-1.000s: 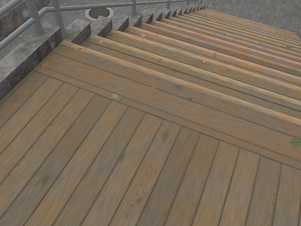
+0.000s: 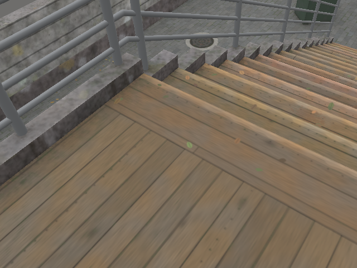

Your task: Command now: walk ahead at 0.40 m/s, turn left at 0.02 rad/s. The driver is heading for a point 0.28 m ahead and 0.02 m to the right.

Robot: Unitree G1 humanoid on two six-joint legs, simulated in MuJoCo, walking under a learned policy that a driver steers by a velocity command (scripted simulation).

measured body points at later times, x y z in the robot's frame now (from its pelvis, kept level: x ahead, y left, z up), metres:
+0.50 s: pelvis +0.19 -0.01 -0.01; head +0.22 +0.00 +0.44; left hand +0.17 +0.22 -0.17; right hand +0.28 -0.25 -0.15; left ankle +0.28 +0.04 -0.73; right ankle +0.07 -0.11 -0.66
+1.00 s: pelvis +0.23 -0.04 +0.01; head +0.23 -0.04 +0.46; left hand +0.22 +0.17 -0.15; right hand +0.22 -0.26 -0.15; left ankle +0.28 +0.04 -0.73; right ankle +0.21 -0.14 -0.73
